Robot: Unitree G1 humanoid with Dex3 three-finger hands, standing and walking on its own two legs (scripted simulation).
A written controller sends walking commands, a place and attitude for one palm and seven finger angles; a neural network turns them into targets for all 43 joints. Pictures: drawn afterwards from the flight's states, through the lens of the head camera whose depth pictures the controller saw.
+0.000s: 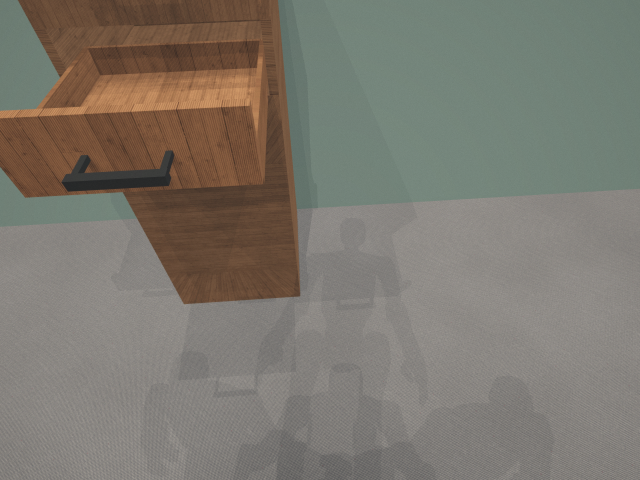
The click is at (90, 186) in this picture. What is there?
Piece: drawer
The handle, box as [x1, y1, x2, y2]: [62, 150, 173, 191]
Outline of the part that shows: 173,154 171,150 165,151 159,169 92,173 84,172 90,160 87,155 81,155 71,173 65,175 62,180 62,183 68,191 168,185 170,179 168,172 173,158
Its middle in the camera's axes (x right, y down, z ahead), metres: -0.29 -0.10 +0.56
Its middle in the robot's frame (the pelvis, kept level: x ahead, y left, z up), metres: +0.50 +0.31 +0.12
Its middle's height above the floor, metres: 0.90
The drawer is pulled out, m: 0.30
